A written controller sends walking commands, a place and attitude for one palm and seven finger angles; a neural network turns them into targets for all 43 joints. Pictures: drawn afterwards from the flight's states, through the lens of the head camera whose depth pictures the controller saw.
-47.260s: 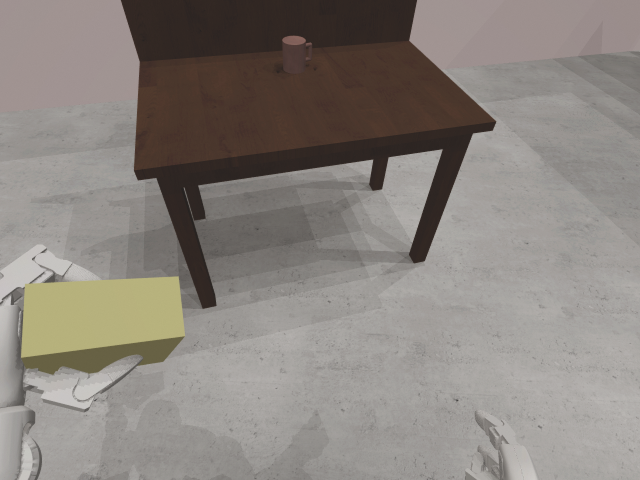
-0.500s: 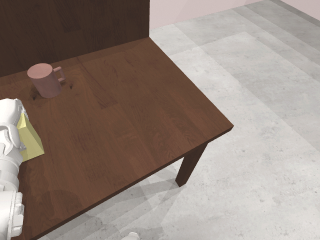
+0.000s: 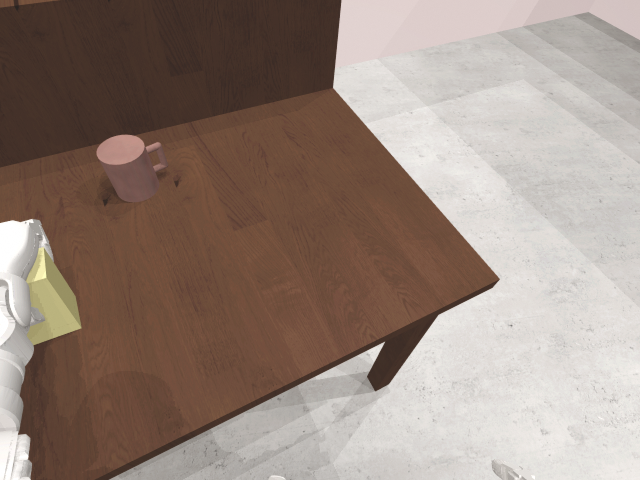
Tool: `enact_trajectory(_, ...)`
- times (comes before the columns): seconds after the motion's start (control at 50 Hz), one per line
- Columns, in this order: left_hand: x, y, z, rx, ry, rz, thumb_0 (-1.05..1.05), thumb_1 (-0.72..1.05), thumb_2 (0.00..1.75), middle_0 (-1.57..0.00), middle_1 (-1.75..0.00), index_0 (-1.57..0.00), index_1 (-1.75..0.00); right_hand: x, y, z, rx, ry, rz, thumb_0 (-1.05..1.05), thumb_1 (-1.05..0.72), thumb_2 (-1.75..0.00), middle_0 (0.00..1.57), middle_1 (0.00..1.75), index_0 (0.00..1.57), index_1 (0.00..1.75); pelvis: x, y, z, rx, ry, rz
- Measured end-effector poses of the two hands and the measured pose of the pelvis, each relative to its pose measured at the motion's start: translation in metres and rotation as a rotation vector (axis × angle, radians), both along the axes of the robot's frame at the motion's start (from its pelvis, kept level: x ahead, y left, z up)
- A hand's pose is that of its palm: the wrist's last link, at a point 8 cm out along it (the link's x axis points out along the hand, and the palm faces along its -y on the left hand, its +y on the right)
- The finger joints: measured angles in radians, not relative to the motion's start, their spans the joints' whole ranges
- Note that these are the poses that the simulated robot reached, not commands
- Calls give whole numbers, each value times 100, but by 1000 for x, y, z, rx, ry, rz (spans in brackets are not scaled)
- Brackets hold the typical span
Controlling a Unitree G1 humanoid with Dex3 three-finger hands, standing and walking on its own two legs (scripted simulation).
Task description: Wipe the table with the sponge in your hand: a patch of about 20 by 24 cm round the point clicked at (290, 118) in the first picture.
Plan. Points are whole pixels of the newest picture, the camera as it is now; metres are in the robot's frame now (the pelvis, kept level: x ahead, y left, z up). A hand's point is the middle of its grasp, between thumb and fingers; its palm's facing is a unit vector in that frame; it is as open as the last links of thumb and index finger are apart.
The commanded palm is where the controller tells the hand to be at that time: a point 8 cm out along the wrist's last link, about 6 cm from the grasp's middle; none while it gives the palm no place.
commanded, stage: wipe back along the first lane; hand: left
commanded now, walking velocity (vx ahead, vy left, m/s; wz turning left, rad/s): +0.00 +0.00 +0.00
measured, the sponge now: (23, 312) +0.31 +0.42 -0.03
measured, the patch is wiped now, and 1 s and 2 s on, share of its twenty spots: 1.00 1.00 1.00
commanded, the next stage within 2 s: lift the sponge slowly off the table in 1.66 s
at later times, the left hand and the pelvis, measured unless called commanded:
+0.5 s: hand (17, 308) +0.29 +0.40 +0.02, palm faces -0.05 -0.02 -1.00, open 9.9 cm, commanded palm +0.25 +0.36 +0.04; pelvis +0.00 +0.01 +0.00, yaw +0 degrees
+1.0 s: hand (27, 338) +0.26 +0.36 +0.02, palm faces -0.04 -0.03 -1.00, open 9.9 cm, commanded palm +0.21 +0.32 +0.04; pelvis +0.01 +0.01 +0.01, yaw +0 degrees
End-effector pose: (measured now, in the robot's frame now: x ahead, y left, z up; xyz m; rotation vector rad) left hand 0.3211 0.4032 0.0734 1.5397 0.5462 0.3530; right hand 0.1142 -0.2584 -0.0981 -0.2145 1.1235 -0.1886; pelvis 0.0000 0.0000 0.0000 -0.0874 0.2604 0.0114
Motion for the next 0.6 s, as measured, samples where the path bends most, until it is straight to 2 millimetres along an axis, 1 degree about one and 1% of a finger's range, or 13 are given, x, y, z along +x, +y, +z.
enact_trajectory(0.14, -7, -3, -2, 1, -12, -26, 0, -49, 102, -75, -145, -74, -148, 2, 4, 0, 2, -6, -9, 1, -91, -89, 20, 30, 21, 30, 2, 4, 1, -2, -5, -3)
enact_trajectory(0.32, -24, -9, -1, -5, -53, -32, 0, -48, 102, -73, -146, -73, -149, 5, 14, -1, 30, -31, -6, 1, -91, -89, 20, 30, 21, 30, 3, 10, 2, -1, -23, -8)
enact_trajectory(0.46, -39, -16, -2, -7, -71, -26, 0, -47, 102, -72, -148, -71, -151, 18, 24, 2, 45, -78, 20, 1, -91, -89, 20, 30, 20, 30, 0, 13, 3, 1, -43, -4)
enact_trajectory(0.6, -48, -23, -2, -8, -72, -22, 0, -46, 102, -71, -148, -71, -151, 34, 33, 8, 53, -132, 49, 1, -91, -89, 20, 30, 21, 30, -1, 15, 4, 4, -60, 1)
